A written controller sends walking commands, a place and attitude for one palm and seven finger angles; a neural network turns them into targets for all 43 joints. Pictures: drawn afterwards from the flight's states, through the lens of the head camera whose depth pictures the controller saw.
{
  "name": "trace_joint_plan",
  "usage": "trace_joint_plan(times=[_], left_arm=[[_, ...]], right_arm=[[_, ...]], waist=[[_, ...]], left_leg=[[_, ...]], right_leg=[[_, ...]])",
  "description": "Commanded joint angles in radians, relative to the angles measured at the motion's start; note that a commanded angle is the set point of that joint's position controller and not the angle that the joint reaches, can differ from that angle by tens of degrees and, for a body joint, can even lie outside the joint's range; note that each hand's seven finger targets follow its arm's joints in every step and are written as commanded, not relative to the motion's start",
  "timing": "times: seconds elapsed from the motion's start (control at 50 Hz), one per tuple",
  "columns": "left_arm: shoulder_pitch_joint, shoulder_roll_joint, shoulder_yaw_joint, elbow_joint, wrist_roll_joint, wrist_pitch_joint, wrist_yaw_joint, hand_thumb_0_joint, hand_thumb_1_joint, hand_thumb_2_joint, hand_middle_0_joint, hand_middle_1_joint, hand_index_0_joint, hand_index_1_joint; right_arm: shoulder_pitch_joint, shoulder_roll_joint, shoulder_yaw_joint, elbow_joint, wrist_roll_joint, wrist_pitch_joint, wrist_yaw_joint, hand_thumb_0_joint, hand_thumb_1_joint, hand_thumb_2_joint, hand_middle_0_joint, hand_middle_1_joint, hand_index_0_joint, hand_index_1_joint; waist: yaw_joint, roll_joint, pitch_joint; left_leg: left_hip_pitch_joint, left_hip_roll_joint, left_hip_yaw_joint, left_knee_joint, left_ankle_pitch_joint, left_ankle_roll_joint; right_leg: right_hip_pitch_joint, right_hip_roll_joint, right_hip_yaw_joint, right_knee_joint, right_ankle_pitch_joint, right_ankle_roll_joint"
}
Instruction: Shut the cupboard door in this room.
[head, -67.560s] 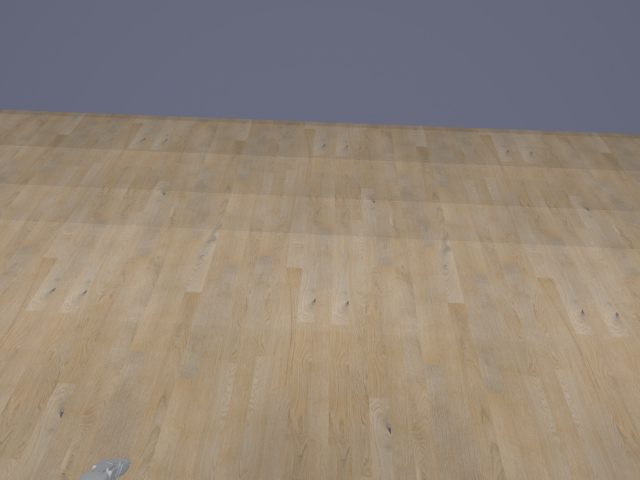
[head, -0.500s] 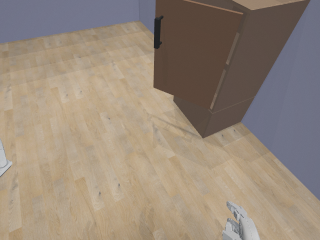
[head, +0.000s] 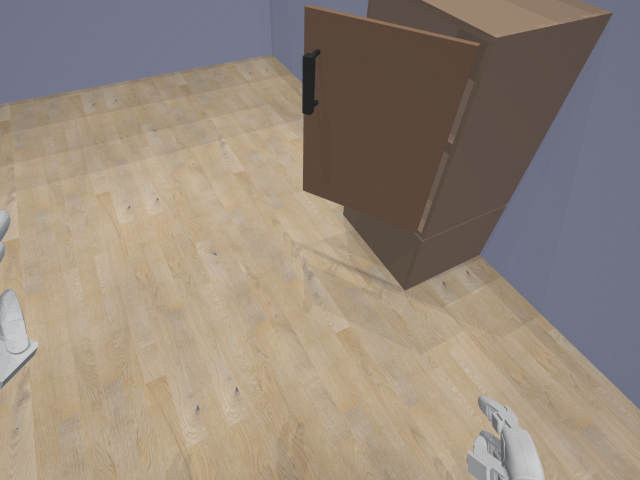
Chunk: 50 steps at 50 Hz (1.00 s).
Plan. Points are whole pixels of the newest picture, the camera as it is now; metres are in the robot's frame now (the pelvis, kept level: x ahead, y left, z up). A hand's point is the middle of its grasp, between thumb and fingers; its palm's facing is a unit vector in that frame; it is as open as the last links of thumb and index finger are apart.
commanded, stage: let the arm hang, fingers relaxed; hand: left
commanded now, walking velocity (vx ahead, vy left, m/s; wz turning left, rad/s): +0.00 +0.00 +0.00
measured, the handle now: (312, 82) +1.06 +0.05 -0.02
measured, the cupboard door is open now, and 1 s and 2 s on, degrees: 34 34 34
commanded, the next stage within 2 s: look to check the result in 1.12 s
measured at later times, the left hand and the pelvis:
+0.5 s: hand out of the picture -0.11 +0.21 -0.17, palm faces +0.05 -0.98 -0.21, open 7.1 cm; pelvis -0.05 +0.03 +0.00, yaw +1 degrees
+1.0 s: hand out of the picture -0.06 +0.17 -0.18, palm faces +0.04 -0.99 -0.14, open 7.3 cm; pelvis -0.05 +0.03 +0.00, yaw +0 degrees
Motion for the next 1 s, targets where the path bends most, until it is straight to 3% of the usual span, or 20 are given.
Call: trace_joint_plan(times=[0.0,0.02,0.06,0.1,0.12,0.18,0.22,0.3,0.34,0.42,0.54,0.74,0.82,0.98], left_arm=[[-0.115,-0.155,-0.373,0.557,0.058,0.105,-0.104,0.000,0.900,0.900,-0.200,-0.300,-0.200,-0.300],[-0.149,-0.149,-0.361,0.608,0.062,0.179,-0.131,0.000,0.900,0.900,-0.200,-0.300,-0.200,-0.300],[-0.209,-0.156,-0.370,0.705,0.073,0.186,-0.149,0.000,0.900,0.900,-0.200,-0.300,-0.200,-0.300],[-0.257,-0.142,-0.368,0.837,0.084,0.181,-0.156,0.000,0.900,0.900,-0.200,-0.300,-0.200,-0.300],[-0.282,-0.125,-0.370,0.908,0.086,0.180,-0.155,0.000,0.900,0.900,-0.200,-0.300,-0.200,-0.300],[-0.327,-0.114,-0.378,1.099,0.083,0.190,-0.147,0.000,0.900,0.900,-0.200,-0.300,-0.200,-0.300],[-0.319,-0.104,-0.384,1.217,0.082,0.188,-0.143,0.000,0.900,0.900,-0.200,-0.300,-0.200,-0.300],[-0.252,-0.182,-0.375,1.383,0.081,0.183,-0.138,0.000,0.900,0.900,-0.200,-0.300,-0.200,-0.300],[-0.229,-0.192,-0.382,1.439,0.083,0.180,-0.138,0.000,0.900,0.900,-0.200,-0.300,-0.200,-0.300],[-0.209,-0.200,-0.398,1.533,0.080,0.172,-0.135,0.000,0.900,0.900,-0.200,-0.300,-0.200,-0.300],[-0.191,-0.217,-0.406,1.620,0.078,0.169,-0.130,0.000,0.900,0.900,-0.200,-0.300,-0.200,-0.300],[-0.158,-0.261,-0.404,1.653,0.083,0.176,-0.121,0.000,0.900,0.900,-0.200,-0.300,-0.200,-0.300],[-0.156,-0.273,-0.405,1.643,0.083,0.170,-0.119,0.000,0.900,0.900,-0.200,-0.300,-0.200,-0.300],[-0.180,-0.282,-0.404,1.634,0.081,0.164,-0.119,0.000,0.900,0.900,-0.200,-0.300,-0.200,-0.300]], right_arm=[[-0.112,-0.173,-0.028,0.020,0.000,-0.117,0.089,0.000,-0.900,-0.900,0.200,0.300,0.200,0.300],[-0.034,-0.173,-0.055,0.063,-0.023,-0.094,0.097,0.000,-0.900,-0.900,0.200,0.300,0.200,0.300],[0.008,-0.160,-0.035,0.077,-0.036,-0.049,0.091,0.000,-0.900,-0.900,0.200,0.300,0.200,0.300],[0.000,-0.166,-0.028,0.097,-0.051,-0.024,0.087,0.000,-0.900,-0.900,0.200,0.300,0.200,0.300],[0.001,-0.171,-0.029,0.110,-0.055,-0.014,0.087,0.000,-0.900,-0.900,0.200,0.300,0.200,0.300],[0.015,-0.163,-0.024,0.166,-0.062,0.019,0.083,0.000,-0.900,-0.900,0.200,0.300,0.200,0.300],[0.030,-0.165,-0.021,0.216,-0.062,0.025,0.082,0.000,-0.900,-0.900,0.200,0.300,0.200,0.300],[0.074,-0.104,-0.030,0.310,-0.063,0.028,0.069,0.000,-0.900,-0.900,0.200,0.300,0.200,0.300],[0.100,-0.095,-0.039,0.345,-0.058,0.027,0.064,0.000,-0.900,-0.900,0.200,0.300,0.200,0.300],[0.157,-0.084,-0.040,0.411,-0.048,0.023,0.058,0.000,-0.900,-0.900,0.200,0.300,0.200,0.300],[0.225,-0.055,-0.037,0.489,-0.046,0.025,0.054,0.000,-0.900,-0.900,0.200,0.300,0.200,0.300],[0.255,-0.010,-0.037,0.528,-0.051,0.029,0.052,0.000,-0.900,-0.900,0.200,0.300,0.200,0.300],[0.257,0.000,-0.037,0.527,-0.049,0.023,0.051,0.000,-0.900,-0.900,0.200,0.300,0.200,0.300],[0.251,0.020,-0.035,0.531,-0.049,0.018,0.050,0.000,-0.900,-0.900,0.200,0.300,0.200,0.300]], waist=[[-0.010,0.109,-0.024],[-0.004,0.101,-0.100],[0.014,0.001,-0.061],[0.021,-0.132,-0.029],[0.018,-0.157,-0.016],[0.012,-0.106,0.037],[0.016,-0.003,0.038],[0.026,0.187,0.016],[0.031,0.176,0.010],[0.024,0.085,0.042],[0.011,0.002,0.097],[0.018,0.007,0.151],[0.016,0.012,0.125],[0.014,0.017,0.147]], left_leg=[[0.007,0.068,-0.071,0.055,0.426,0.008],[0.054,0.078,-0.081,0.025,0.369,0.005],[-0.031,0.094,-0.123,-0.017,0.202,0.035],[-0.053,0.074,-0.150,-0.037,0.113,0.048],[-0.026,0.061,-0.153,-0.039,0.110,0.046],[-0.001,0.035,-0.156,-0.086,0.013,0.049],[-0.001,0.033,-0.164,-0.131,-0.043,0.048],[-0.032,0.044,-0.177,-0.224,-0.214,0.052],[-0.025,0.059,-0.186,-0.251,-0.220,0.055],[0.006,0.060,-0.183,-0.257,-0.180,0.053],[0.042,0.046,-0.154,-0.242,-0.169,0.048],[-0.007,0.041,-0.163,-0.267,-0.227,0.051],[0.013,0.035,-0.161,-0.253,-0.179,0.050],[0.019,0.030,-0.151,-0.247,-0.137,0.044]], right_leg=[[-0.083,-0.167,0.015,0.070,0.492,0.017],[-0.103,-0.152,0.092,0.012,0.376,0.009],[-0.104,-0.126,0.057,0.034,0.191,0.006],[-0.100,-0.122,0.074,0.016,0.125,-0.004],[-0.118,-0.128,0.093,0.004,0.111,-0.018],[-0.148,-0.132,0.110,-0.042,-0.024,-0.028],[-0.121,-0.112,0.113,-0.050,-0.047,-0.021],[-0.048,-0.089,0.079,-0.059,-0.036,-0.020],[-0.022,-0.081,0.066,-0.065,-0.002,-0.017],[-0.032,-0.092,0.081,-0.110,0.011,-0.020],[-0.106,-0.107,0.105,-0.164,-0.088,-0.020],[-0.143,-0.089,0.096,-0.142,-0.120,-0.008],[-0.135,-0.091,0.101,-0.140,-0.075,-0.010],[-0.143,-0.099,0.098,-0.147,-0.045,-0.008]])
